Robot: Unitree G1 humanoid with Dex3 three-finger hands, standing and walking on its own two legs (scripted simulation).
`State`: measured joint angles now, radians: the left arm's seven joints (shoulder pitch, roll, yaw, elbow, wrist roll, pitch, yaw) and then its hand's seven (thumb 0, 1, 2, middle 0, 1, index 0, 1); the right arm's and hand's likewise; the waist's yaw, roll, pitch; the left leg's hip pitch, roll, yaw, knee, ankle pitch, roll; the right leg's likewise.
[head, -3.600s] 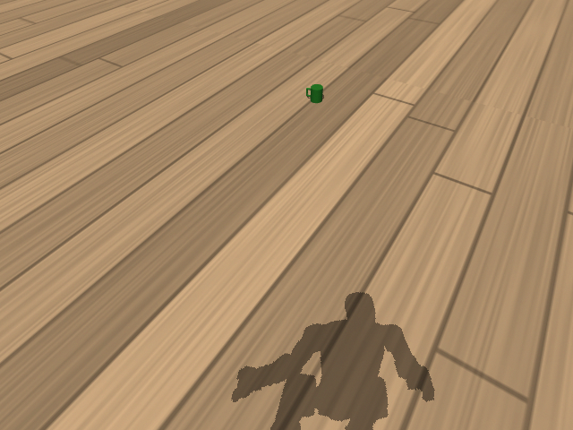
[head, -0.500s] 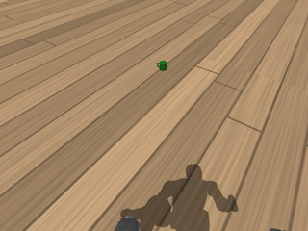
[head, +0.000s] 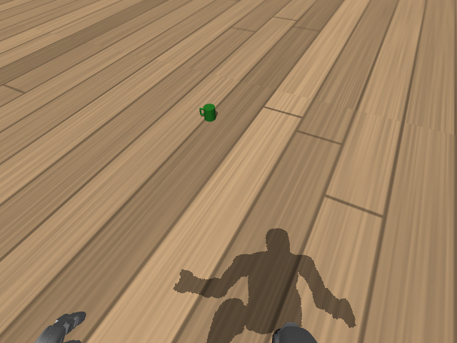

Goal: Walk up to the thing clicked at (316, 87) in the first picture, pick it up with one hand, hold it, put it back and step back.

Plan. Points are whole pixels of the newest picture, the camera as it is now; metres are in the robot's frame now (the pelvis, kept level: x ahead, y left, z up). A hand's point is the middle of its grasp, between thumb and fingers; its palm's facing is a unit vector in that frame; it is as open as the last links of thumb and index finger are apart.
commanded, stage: walk up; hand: left
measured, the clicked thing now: (207, 112) +1.68 +0.15 -0.71
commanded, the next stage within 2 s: none
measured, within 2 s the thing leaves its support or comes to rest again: neither
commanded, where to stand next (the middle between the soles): +1.25 -0.17 m, yaw +2 degrees
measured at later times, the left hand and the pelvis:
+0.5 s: hand (134, 290) +0.27 +0.23 -0.14, palm faces +0.03 -0.94 -0.35, open 7.3 cm; pelvis +0.29 -0.05 +0.00, yaw +1 degrees
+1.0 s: hand (173, 154) +0.66 +0.18 -0.12, palm faces -0.11 -0.92 -0.38, open 7.3 cm; pelvis +0.54 -0.10 +0.00, yaw -2 degrees
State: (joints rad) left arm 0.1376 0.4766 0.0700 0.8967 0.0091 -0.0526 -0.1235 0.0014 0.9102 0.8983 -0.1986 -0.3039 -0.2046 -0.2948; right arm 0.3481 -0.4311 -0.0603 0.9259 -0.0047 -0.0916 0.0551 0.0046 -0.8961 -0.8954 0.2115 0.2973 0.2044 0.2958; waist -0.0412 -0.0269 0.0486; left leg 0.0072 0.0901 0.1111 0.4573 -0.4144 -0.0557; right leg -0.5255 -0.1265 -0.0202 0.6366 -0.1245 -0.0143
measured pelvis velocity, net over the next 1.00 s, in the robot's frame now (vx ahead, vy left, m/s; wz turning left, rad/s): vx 0.54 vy -0.10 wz -0.03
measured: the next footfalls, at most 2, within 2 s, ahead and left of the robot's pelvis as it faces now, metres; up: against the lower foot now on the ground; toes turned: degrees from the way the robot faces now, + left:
right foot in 0.04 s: +0.21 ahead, -0.15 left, +0.00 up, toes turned -6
left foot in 0.52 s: +0.48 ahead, +0.06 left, +0.00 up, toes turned +6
